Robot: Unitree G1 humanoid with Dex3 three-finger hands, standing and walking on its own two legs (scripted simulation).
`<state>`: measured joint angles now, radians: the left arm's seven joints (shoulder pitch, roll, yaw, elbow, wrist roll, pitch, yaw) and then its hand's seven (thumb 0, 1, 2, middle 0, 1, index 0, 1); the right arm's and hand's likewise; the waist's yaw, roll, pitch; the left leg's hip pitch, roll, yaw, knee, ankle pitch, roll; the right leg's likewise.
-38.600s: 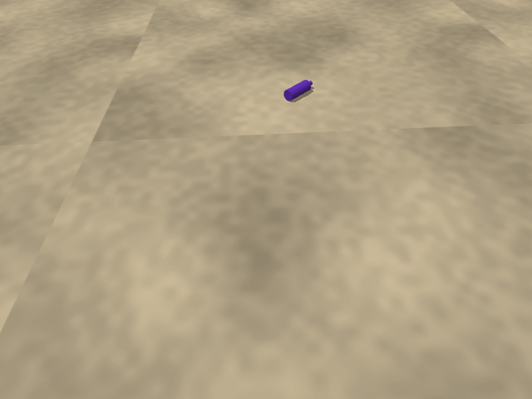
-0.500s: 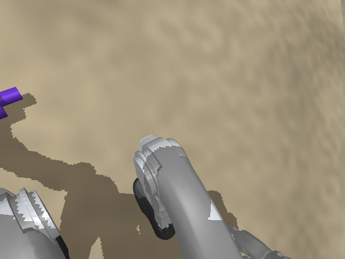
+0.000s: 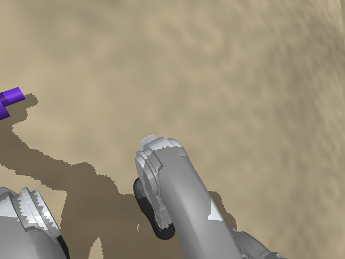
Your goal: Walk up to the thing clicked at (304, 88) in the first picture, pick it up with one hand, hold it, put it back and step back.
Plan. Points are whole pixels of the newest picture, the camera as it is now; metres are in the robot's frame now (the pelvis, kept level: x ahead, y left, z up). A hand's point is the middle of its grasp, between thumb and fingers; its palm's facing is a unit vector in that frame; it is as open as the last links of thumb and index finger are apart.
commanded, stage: settle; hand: left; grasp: from above
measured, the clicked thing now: out of the picture +0.47 +0.28 -0.27
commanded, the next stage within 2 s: lift in 0.68 s
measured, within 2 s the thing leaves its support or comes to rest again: leaves its support in 0.10 s
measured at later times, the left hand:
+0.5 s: hand out of the picture +0.44 +0.32 -0.15, palm faces -0.38 -0.16 -0.91, open 10.3 cm
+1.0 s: hand out of the picture +0.43 +0.31 -0.09, palm faces -0.40 -0.16 -0.90, open 10.4 cm
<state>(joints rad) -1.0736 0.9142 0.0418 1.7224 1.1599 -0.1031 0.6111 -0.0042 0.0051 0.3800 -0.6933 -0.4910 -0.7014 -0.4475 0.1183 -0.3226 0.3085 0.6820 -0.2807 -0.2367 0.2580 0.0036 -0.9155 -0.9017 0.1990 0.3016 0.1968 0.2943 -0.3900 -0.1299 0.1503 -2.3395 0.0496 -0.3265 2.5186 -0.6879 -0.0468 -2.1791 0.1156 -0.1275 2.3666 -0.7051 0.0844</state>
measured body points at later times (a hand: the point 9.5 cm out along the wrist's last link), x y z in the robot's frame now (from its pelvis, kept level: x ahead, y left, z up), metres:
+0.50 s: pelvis +0.00 -0.01 +0.01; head +0.22 +0.08 +0.39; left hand +0.46 +0.32 -0.10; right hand +0.10 -0.26 -0.09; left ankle +0.07 +0.14 -0.28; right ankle +0.11 -0.13 -0.28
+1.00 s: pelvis +0.00 -0.02 +0.04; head +0.21 +0.06 +0.43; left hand +0.45 +0.32 -0.04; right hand +0.08 -0.28 -0.07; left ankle +0.07 +0.14 -0.28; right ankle +0.11 -0.13 -0.28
